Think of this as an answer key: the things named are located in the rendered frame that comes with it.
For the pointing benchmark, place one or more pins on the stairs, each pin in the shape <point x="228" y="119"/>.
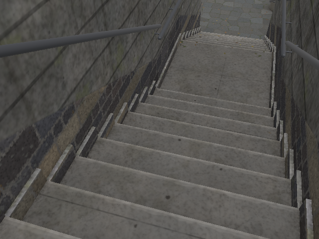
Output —
<point x="181" y="166"/>
<point x="229" y="41"/>

